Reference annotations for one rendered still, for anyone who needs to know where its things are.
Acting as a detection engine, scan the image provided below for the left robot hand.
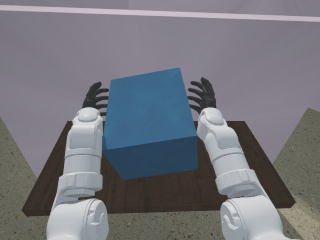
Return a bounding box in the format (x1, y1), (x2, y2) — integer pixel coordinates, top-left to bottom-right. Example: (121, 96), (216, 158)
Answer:
(82, 81), (109, 116)

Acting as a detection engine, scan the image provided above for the robot right upper arm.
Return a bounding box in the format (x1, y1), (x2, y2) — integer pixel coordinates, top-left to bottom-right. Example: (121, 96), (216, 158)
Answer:
(220, 194), (300, 240)

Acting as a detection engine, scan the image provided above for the robot left upper arm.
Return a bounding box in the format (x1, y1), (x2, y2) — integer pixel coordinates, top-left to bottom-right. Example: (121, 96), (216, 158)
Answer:
(47, 198), (109, 240)

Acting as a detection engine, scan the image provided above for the robot left forearm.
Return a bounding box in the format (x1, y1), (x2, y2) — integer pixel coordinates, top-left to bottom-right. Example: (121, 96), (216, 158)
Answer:
(46, 107), (103, 240)

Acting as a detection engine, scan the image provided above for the right robot hand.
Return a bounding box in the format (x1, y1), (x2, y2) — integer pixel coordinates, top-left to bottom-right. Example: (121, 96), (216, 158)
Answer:
(187, 77), (217, 115)

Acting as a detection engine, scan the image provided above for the table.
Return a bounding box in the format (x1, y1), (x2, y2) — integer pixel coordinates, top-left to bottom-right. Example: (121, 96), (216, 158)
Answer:
(22, 121), (296, 217)

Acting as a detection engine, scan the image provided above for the carton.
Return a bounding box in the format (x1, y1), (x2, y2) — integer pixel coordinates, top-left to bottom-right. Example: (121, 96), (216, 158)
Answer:
(102, 67), (198, 180)

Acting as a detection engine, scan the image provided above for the robot right forearm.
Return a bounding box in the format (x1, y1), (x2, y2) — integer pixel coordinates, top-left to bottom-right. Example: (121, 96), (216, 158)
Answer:
(196, 107), (283, 232)

